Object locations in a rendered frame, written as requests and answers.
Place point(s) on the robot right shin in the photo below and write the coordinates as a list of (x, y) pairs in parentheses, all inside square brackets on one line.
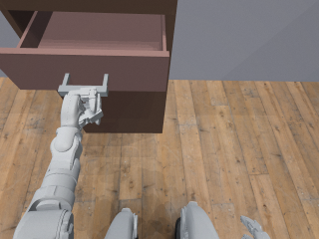
[(185, 235)]

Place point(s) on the robot left forearm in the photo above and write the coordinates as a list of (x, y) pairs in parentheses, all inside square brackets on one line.
[(61, 178)]

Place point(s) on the left robot hand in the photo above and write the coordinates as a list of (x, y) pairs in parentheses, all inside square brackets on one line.
[(84, 101)]

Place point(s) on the right robot hand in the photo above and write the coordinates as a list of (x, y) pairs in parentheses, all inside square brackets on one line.
[(254, 228)]

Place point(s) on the drawer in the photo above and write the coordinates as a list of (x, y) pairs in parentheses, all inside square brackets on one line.
[(130, 48)]

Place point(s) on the handle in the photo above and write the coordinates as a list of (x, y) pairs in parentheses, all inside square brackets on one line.
[(65, 87)]

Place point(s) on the robot left upper arm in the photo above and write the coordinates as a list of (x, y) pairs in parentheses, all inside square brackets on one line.
[(47, 224)]

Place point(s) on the left robot thigh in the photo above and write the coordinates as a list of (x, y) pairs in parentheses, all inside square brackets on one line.
[(124, 226)]

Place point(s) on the cabinet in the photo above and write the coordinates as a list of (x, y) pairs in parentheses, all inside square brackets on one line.
[(123, 111)]

